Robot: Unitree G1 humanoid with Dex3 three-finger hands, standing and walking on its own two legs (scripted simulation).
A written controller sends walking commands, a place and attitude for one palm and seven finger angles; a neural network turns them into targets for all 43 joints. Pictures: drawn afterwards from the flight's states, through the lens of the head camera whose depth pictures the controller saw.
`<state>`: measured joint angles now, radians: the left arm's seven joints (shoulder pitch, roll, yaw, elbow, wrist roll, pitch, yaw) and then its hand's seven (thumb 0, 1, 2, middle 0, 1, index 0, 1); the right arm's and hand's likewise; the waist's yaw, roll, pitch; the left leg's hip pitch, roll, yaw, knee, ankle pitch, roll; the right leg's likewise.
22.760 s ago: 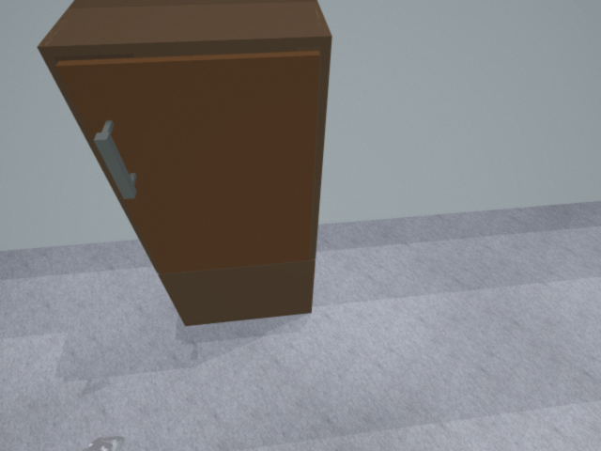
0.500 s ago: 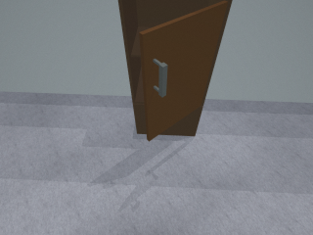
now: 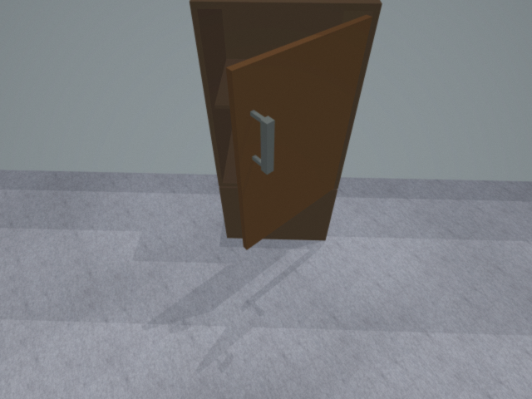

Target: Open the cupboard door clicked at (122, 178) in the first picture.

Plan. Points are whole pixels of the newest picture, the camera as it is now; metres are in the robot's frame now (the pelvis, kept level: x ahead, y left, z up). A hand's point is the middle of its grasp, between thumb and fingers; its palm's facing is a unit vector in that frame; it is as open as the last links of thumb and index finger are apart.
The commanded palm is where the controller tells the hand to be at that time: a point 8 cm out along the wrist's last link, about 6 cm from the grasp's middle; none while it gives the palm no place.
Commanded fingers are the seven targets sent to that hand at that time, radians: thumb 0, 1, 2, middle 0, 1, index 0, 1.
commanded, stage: look to check the result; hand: left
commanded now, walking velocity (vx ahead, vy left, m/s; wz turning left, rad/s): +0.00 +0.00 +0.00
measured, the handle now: (261, 142) +0.62 +0.04 +0.03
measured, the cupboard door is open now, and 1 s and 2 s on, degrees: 43 43 43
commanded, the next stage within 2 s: walk to a spot facing it in 0.56 s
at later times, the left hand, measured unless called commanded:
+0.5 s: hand out of the picture -0.01 +0.15 -0.17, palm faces +0.05 -0.98 -0.19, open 7.4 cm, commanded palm none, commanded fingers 0.00 0.90 0.90 -0.20 -0.30 -0.20 -0.30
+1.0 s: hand out of the picture +0.04 +0.17 -0.18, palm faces -0.03 -0.98 -0.20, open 7.4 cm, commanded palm none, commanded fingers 0.00 0.90 0.90 -0.20 -0.30 -0.20 -0.30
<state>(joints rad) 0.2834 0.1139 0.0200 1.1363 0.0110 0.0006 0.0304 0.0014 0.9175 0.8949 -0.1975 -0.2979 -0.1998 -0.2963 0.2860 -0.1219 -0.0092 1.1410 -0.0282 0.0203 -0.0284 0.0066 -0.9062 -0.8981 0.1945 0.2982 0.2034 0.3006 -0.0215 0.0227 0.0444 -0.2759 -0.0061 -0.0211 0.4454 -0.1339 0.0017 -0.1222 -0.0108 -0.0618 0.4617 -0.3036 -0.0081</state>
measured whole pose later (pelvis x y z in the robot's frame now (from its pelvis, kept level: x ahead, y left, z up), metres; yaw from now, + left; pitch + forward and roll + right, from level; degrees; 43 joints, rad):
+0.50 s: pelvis +0.01 -0.01 +0.00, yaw +0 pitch -2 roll +0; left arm 0.30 0.12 0.02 1.15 0.01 0.00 0.03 0.00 0.91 0.90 -0.20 -0.30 -0.20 -0.30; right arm 0.25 -0.15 0.00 1.15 -0.03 0.02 -0.03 0.01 -0.91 -0.90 0.19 0.30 0.20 0.30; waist -0.01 0.02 0.07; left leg -0.25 0.00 -0.03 0.44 -0.15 -0.01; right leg -0.09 0.00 -0.07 0.43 -0.31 -0.02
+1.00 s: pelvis +0.02 -0.01 -0.01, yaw -7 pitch -1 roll +0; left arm 0.27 0.16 0.08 1.08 0.02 0.06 0.01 0.00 0.91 0.89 -0.20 -0.30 -0.20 -0.30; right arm 0.22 -0.17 -0.04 1.06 -0.03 0.03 -0.05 0.01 -0.91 -0.90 0.20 0.30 0.20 0.30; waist 0.00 0.00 0.08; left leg -0.30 0.06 0.07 0.56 -0.24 -0.02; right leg -0.19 0.04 0.03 0.57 -0.36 -0.03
